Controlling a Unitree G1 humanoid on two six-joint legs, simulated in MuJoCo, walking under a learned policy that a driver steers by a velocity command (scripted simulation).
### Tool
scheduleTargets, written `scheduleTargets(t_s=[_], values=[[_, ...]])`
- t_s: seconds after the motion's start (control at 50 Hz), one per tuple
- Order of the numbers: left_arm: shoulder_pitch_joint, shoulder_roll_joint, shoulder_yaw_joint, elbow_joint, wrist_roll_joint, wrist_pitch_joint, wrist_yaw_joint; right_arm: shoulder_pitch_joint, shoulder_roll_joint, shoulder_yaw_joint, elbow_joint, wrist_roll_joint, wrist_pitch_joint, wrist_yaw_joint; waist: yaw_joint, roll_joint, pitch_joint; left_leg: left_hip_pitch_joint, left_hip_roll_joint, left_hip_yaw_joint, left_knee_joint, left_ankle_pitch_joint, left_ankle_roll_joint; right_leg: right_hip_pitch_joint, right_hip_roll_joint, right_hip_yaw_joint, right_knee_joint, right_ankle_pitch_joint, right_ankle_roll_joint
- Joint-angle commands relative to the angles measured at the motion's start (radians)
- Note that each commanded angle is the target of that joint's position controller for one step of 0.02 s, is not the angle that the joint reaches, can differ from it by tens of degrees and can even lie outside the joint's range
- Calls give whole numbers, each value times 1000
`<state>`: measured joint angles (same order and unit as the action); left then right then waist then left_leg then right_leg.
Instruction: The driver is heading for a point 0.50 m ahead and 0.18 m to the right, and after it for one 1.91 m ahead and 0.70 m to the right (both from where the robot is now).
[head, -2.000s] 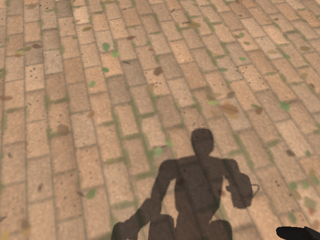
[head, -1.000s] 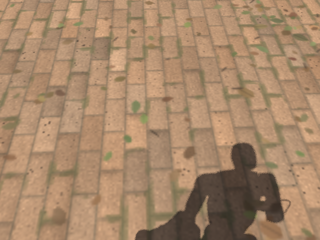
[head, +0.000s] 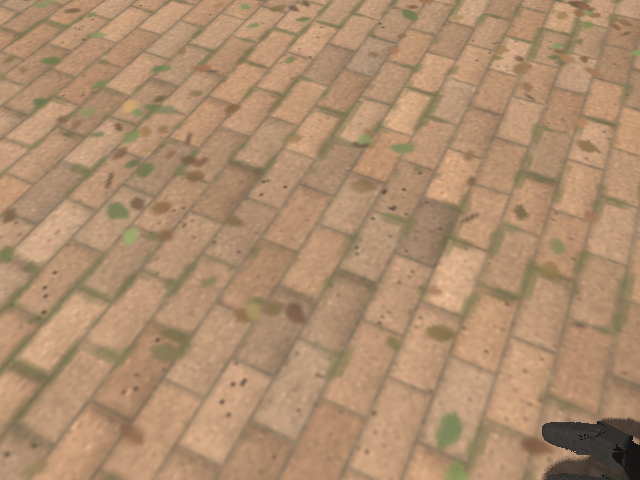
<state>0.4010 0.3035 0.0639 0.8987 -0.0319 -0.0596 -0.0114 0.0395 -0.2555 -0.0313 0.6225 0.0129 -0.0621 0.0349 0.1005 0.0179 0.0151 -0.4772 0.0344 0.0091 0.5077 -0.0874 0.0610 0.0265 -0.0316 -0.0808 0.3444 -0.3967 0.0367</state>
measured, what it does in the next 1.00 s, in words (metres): walks ahead, turning right: right foot, then left foot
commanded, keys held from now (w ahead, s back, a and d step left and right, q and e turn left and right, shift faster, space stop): w+e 0.02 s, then e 0.98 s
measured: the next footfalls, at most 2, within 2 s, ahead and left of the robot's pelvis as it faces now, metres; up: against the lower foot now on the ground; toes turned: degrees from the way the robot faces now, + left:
right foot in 0.48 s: +0.27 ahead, -0.12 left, +0.00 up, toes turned -15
left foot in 0.92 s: +0.33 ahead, +0.10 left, +0.00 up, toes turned -32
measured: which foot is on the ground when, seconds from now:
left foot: down 0.00-0.48, up 0.50-0.90, down 0.92-1.00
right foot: down 0.00-0.02, up 0.04-0.46, down 0.48-0.92, up 0.94-1.00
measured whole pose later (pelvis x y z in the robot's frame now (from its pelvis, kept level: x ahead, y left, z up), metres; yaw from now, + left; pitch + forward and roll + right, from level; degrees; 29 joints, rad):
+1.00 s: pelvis +0.23 +0.03 +0.01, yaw -31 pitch +2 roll +0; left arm 0.16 0.33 0.09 0.62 -0.01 0.05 0.03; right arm 0.18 -0.28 -0.07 0.78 -0.03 -0.01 -0.02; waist 0.00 -0.05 0.02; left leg -0.30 -0.01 -0.03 0.51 -0.25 0.01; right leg -0.52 0.12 0.15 0.91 -0.44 0.01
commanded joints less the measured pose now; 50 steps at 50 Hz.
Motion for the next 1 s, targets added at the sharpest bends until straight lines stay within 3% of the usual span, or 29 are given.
scheduleTargets(t_s=[0.02, 0.04, 0.06, 0.08, 0.1, 0.14, 0.18, 0.24, 0.32, 0.42, 0.46, 0.48, 0.5, 0.52, 0.54, 0.56, 0.58, 0.6, 0.62, 0.66, 0.72, 0.84, 0.88, 0.9, 0.92, 0.94, 0.96, 0.98, 1.0], values=[[-11, 54, -11, -95, 30, -19, 5, 403, -290, -105, 31, -31, 1, -27, -225, 113, -310, 800, 261, -364, -10, -35, 179, -504, -44, -2, 640, 368, -58], [15, 28, -24, -91, 22, -36, 5, 406, -280, -98, 33, -21, 4, -27, -207, 256, -394, 857, 394, -695, -161, -52, 268, -699, 60, 112, 865, -187, -36], [-41, 128, 6, -94, -5, -41, 2, 355, -213, -74, 29, -21, -1, -24, -215, 151, -269, 742, 368, -576, -165, 39, 232, -768, 11, 188, 949, -171, -39], [-90, 130, 8, -106, -13, -38, 3, 289, -174, -61, 25, -23, -5, -22, -183, 120, -175, 616, 330, -403, -157, 221, 202, -759, -25, 169, 933, -111, -41], [-101, 115, 9, -99, 0, -28, 9, 225, -136, -50, 29, -25, -12, -15, -144, 68, -121, 502, 279, -283, -170, 360, 178, -717, -56, 159, 876, -60, -31], [-57, 91, 16, -75, 9, 11, 18, 144, -100, -44, 38, -27, -27, -10, -82, 98, -86, 342, 228, -145, -223, 450, 147, -588, -80, 159, 805, 17, -11], [-37, 63, 16, -73, 11, 38, 24, 109, -111, -49, 53, -40, -39, -19, -53, 91, -75, 273, 223, -63, -260, 535, 161, -546, -59, 149, 783, 90, 11], [-111, 44, 13, -120, 23, 49, 23, 90, -131, -56, 75, -39, -31, -46, -56, 78, -49, 273, 214, 36, -278, 520, 153, -575, -64, 137, 630, 225, 22], [-217, 28, 7, -177, 25, 50, -6, 113, -163, -65, 104, -28, -1, -71, -102, 62, -55, 339, 221, 101, -264, 473, 142, -545, -58, 94, 435, 343, 8], [-270, 58, 24, -246, 27, 65, -34, 122, -195, -80, 129, 2, 38, -74, -115, 66, -44, 438, 273, 96, -135, 459, 121, -552, -35, 52, 330, 192, -43], [-220, 68, 35, -249, 24, 64, -38, 104, -194, -83, 129, 16, 50, -80, -80, 57, -64, 438, 248, 123, 3, 519, 77, -457, 10, 10, 209, 221, -83], [-145, 110, 54, -235, 29, 60, -27, 140, -179, -81, 141, 14, 51, -80, -50, 6, -110, 397, 185, 158, 153, 499, 24, -314, 39, 24, 112, 398, -119], [-71, 229, 88, -239, 35, 59, -2, 154, -151, -70, 119, -21, 43, -77, -37, -181, -184, 194, 91, 194, 424, 190, -61, -93, -127, 275, 108, 902, -203], [-81, 296, 93, -261, 55, 57, 4, 187, -93, -46, 81, -53, 37, -66, -85, -334, -287, -120, -95, 100, 722, -616, -129, 120, -357, 646, 106, 1095, -448], [-87, 212, 71, -275, 47, 53, -3, 132, -141, -57, 101, -33, 37, -53, -26, -172, -358, -143, -61, -90, 803, -613, -116, 102, -334, 617, 68, 947, -443], [-152, 182, 62, -286, 38, 47, -3, 92, -151, -61, 87, -3, 41, -49, -48, -131, -264, -184, -34, -94, 794, -537, -101, 18, -291, 514, 53, 822, -391], [-201, 156, 58, -288, 22, 50, 2, 85, -141, -62, 98, -7, 48, -59, -73, -58, -195, -193, -10, -90, 728, -465, -100, -61, -236, 457, 32, 669, -331], [-241, 136, 51, -297, 13, 58, 11, 72, -155, -68, 97, -20, 56, -71, -89, -59, -147, -175, 3, -90, 658, -407, -107, -142, -206, 428, 9, 571, -299], [-262, 137, 49, -305, 21, 64, 19, 81, -151, -69, 98, -22, 63, -74, -111, -93, -135, -111, -5, -80, 621, -365, -112, -220, -172, 402, -8, 532, -287], [-265, 148, 55, -316, 34, 72, 29, 107, -124, -64, 104, -17, 65, -76, -121, -132, -144, -61, -32, -71, 522, -328, -128, -254, -144, 387, -16, 524, -283], [-249, 167, 65, -320, 27, 77, 44, 93, -105, -54, 104, -16, 62, -78, -105, -138, -166, -13, -46, -85, 379, -280, -144, -260, -131, 404, -6, 444, -273], [-261, 166, 66, -337, 26, 96, 43, 82, -127, -60, 95, -6, 45, -56, -86, -194, -141, 82, -70, -95, 166, -257, -125, -283, -116, 529, 3, 257, -244], [-283, 160, 63, -345, 15, 104, 45, 134, -127, -66, 109, -4, 33, -46, -119, -194, -136, 180, -75, -74, -15, -170, -99, -300, -89, 543, 46, 270, -211], [-271, 144, 58, -345, 11, 108, 48, 168, -147, -75, 119, -9, 30, -45, -131, -172, -134, 269, -37, -87, -115, -102, -76, -346, -52, 523, 88, 225, -174], [-239, 94, 44, -349, 18, 109, 47, 198, -222, -92, 116, -29, 34, -50, -114, -12, -145, 375, 166, -263, -185, -96, -3, -466, 31, 424, 266, 22, -114], [-241, 92, 47, -390, 10, 98, 43, 166, -292, -107, 118, -60, 44, -51, -75, 300, -83, 336, 345, -516, -246, 43, 161, -657, 184, 213, 474, -203, -58], [-224, 176, 72, -366, 28, 87, 41, 110, -229, -91, 77, -69, 38, -54, -87, 220, -75, 290, 382, -524, -244, 78, 217, -658, 111, 252, 696, -202, -24], [-200, 203, 87, -338, 18, 91, 37, 54, -177, -77, 59, -57, 38, -62, -63, 144, -68, 272, 322, -409, -220, 87, 177, -645, 102, 247, 784, -135, -14], [-170, 180, 86, -310, 18, 103, 40, 19, -154, -70, 49, -40, 39, -66, -49, 110, -54, 277, 255, -311, -202, 74, 131, -647, 95, 228, 832, -81, 6]])
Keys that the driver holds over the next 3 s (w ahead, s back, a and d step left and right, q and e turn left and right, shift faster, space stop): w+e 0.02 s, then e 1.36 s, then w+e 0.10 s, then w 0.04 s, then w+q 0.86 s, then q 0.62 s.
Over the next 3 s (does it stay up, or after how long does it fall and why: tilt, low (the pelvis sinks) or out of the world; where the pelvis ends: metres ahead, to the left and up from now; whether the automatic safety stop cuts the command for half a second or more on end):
stays up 0.72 -0.30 0.01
